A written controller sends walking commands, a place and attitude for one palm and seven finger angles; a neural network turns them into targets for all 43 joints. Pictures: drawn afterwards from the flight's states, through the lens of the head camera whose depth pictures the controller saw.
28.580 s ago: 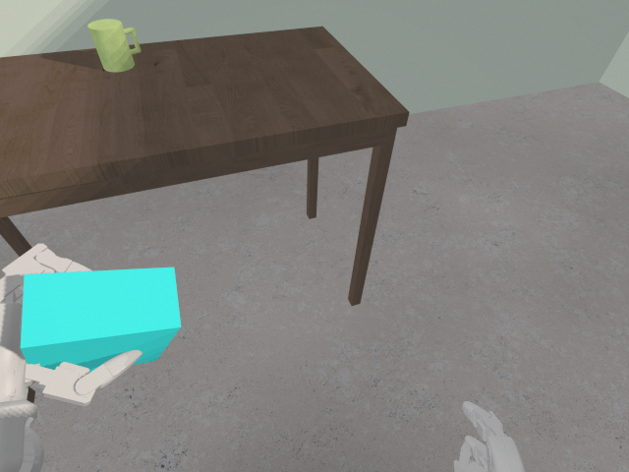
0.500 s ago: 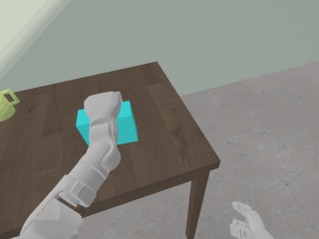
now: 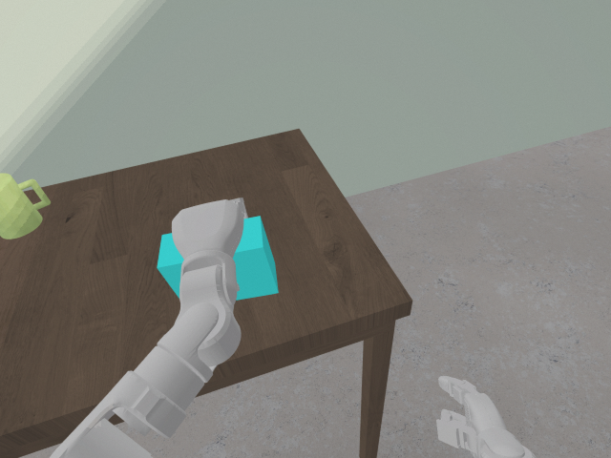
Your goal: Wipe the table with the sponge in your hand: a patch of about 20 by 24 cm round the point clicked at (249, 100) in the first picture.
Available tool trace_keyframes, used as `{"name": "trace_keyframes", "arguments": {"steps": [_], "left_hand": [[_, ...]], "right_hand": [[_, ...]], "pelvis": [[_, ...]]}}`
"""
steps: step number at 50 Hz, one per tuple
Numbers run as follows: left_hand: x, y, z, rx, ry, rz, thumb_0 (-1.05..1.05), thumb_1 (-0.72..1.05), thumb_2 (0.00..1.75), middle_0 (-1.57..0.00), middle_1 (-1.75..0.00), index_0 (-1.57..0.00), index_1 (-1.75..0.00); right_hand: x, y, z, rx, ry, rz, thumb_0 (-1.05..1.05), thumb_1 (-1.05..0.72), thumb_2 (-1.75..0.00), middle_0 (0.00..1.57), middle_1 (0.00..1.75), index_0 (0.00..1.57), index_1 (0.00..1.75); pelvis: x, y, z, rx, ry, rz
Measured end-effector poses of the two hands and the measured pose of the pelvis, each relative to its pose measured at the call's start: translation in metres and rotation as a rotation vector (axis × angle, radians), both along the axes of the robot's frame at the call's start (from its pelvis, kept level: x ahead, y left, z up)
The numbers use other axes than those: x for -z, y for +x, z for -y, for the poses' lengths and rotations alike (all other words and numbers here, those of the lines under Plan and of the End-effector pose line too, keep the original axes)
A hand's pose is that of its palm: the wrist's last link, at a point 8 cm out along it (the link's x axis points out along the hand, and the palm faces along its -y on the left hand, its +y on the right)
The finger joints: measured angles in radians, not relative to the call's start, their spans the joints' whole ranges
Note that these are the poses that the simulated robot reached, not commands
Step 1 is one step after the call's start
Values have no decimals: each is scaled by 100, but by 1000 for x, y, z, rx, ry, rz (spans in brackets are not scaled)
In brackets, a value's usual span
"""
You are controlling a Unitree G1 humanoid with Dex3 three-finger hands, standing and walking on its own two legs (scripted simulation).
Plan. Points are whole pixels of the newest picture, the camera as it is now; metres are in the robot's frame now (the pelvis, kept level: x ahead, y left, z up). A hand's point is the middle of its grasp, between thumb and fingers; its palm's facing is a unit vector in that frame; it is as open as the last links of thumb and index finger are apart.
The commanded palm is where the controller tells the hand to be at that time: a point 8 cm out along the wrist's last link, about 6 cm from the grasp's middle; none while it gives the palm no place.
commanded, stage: wipe back along the third lane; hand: left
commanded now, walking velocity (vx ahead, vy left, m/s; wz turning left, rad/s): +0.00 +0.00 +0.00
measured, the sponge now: (226, 272) +0.35 +0.17 +0.08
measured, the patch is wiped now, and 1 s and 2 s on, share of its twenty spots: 1.00 1.00 1.00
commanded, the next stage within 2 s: slide back across to the middle lane in 0.08 s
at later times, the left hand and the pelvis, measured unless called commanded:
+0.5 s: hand (206, 269) +0.31 +0.17 +0.13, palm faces +0.13 -0.11 -0.99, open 9.8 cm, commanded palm +0.26 +0.19 +0.18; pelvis -0.01 -0.03 +0.00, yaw -2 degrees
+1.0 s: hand (148, 292) +0.27 +0.24 +0.12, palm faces +0.05 -0.05 -1.00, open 9.7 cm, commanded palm +0.25 +0.24 +0.18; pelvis -0.02 -0.02 +0.00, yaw +0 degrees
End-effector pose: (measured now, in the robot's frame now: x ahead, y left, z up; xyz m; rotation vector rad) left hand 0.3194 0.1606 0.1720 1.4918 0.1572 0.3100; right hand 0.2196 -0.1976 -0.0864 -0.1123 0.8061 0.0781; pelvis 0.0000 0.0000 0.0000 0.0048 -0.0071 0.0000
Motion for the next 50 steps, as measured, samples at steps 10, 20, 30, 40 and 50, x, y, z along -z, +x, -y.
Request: {"name": "trace_keyframes", "arguments": {"steps": [10,20,30,40,50], "left_hand": [[0,-21,10,6,-21,20,1,-47,107,-71,-142,-74,-141],[-6,-31,1,-20,-69,30,0,-47,107,-72,-141,-75,-140],[-10,-49,-26,-82,-57,5,-1,-48,107,-74,-139,-77,-138],[-6,-67,-57,-136,-32,-67,-1,-49,107,-75,-138,-77,-137],[-5,-72,-71,-92,-12,-65,-1,-49,107,-75,-138,-77,-137]], "right_hand": [[-8,4,8,-7,11,38,1,-91,-90,20,30,20,30],[-7,-5,24,19,-10,39,1,-91,-90,20,30,20,30],[-2,-15,44,50,-49,35,2,-91,-90,20,30,20,30],[-3,-15,47,45,-84,59,2,-91,-90,20,30,20,30],[-5,-19,36,38,-102,69,2,-91,-90,20,30,20,30]], "pelvis": [[0,-6,11,6,7,21],[0,-11,22,27,14,34],[-1,-15,28,33,17,48],[-1,-21,29,15,17,55],[-3,-24,24,5,12,56]]}}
